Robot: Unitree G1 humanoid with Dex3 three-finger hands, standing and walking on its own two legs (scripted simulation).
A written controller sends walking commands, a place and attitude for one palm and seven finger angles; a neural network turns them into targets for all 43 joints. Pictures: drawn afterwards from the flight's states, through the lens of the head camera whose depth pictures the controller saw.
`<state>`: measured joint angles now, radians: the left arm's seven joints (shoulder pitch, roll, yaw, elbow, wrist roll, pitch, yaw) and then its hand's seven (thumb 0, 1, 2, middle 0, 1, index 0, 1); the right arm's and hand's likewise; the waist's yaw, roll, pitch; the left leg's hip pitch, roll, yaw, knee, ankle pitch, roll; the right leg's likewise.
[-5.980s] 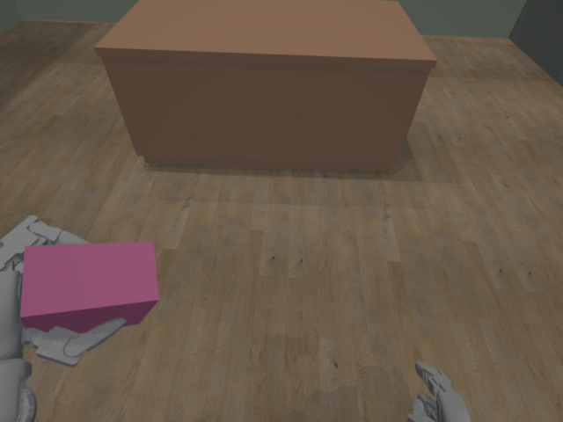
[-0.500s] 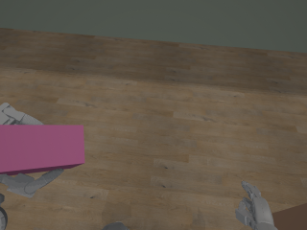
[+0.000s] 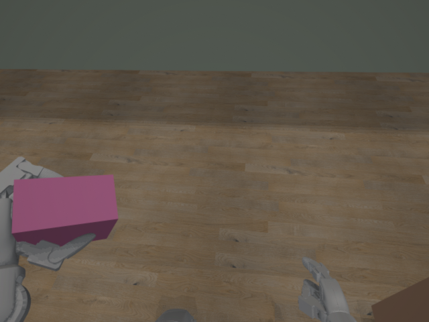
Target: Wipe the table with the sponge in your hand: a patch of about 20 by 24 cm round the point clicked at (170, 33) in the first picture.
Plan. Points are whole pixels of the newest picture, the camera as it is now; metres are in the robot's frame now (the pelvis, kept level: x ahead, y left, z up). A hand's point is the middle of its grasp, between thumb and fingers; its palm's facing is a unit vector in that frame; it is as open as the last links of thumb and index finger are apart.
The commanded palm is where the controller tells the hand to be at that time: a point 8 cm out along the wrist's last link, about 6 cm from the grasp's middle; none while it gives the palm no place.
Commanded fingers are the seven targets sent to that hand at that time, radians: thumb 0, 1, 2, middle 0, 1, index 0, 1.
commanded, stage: turn to face it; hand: left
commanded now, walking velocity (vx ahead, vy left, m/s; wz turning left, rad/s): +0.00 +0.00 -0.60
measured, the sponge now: (81, 212) +0.23 +0.21 +0.15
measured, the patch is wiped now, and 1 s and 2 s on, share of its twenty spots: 0.00 0.00 0.00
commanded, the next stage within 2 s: none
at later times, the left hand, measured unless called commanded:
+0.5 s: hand (101, 223) +0.21 +0.17 +0.17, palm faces +0.16 -0.88 -0.46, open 10.5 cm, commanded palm +0.17 +0.21 +0.18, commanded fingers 0.00 0.10 1.30 -1.20 -1.60 -1.20 -1.60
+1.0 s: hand (173, 267) +0.16 +0.06 +0.17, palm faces -0.11 -0.89 -0.44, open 10.5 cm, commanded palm +0.14 +0.12 +0.18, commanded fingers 0.00 0.10 1.30 -1.20 -1.60 -1.20 -1.60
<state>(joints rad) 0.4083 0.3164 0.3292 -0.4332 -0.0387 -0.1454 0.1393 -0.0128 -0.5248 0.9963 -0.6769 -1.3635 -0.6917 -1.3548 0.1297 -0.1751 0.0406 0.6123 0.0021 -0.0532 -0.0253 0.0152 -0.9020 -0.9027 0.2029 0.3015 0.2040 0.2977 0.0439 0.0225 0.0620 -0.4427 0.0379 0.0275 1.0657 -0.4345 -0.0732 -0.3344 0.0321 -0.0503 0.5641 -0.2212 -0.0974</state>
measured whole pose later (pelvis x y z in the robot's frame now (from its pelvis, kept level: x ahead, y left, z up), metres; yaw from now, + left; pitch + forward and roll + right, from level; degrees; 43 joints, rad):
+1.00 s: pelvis -0.15 -0.03 -0.01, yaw -34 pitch +1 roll +3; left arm 0.49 0.39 0.39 -0.56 -0.05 -0.17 0.14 -0.01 -0.52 1.00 -0.67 -1.37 -0.69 -1.36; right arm 0.17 -0.27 -0.03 0.53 0.01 0.07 -0.02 0.01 -0.91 -0.90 0.19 0.30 0.19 0.30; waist 0.03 -0.06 0.04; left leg -0.25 0.02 0.08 0.53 -0.34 -0.03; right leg -0.47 0.11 0.08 0.54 -0.12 -0.07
